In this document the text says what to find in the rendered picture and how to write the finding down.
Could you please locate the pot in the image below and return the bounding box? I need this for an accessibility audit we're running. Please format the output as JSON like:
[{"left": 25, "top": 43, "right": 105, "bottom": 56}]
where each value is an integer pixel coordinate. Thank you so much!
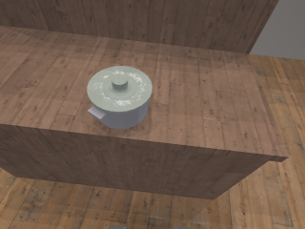
[{"left": 88, "top": 100, "right": 149, "bottom": 130}]

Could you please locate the knob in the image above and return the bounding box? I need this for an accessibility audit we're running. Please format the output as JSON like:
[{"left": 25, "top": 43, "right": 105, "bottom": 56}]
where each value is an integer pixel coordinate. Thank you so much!
[{"left": 112, "top": 73, "right": 129, "bottom": 90}]

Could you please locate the lid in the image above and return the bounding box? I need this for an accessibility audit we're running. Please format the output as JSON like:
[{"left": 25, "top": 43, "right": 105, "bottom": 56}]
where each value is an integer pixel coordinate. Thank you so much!
[{"left": 87, "top": 66, "right": 153, "bottom": 114}]

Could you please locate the table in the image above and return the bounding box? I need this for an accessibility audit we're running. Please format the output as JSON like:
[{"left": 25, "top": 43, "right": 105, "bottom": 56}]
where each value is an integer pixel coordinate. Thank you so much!
[{"left": 0, "top": 0, "right": 289, "bottom": 200}]

